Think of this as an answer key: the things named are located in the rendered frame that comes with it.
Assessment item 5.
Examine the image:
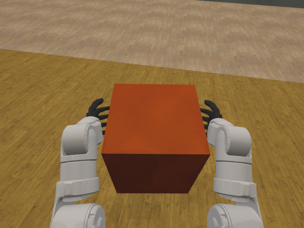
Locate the robot left upper arm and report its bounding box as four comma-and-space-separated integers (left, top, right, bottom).
51, 203, 106, 228

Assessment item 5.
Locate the robot right forearm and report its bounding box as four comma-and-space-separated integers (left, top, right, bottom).
207, 118, 264, 228

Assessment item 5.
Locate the robot right upper arm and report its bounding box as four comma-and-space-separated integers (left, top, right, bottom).
207, 203, 263, 228

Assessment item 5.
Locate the robot right hand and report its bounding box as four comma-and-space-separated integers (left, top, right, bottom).
200, 100, 222, 137

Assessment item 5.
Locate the robot left forearm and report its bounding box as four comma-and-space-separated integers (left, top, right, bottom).
50, 116, 103, 228

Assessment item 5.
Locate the carton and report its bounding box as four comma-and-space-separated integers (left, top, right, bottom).
101, 84, 210, 193

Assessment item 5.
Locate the robot left hand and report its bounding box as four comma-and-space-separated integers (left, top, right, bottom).
86, 98, 110, 135

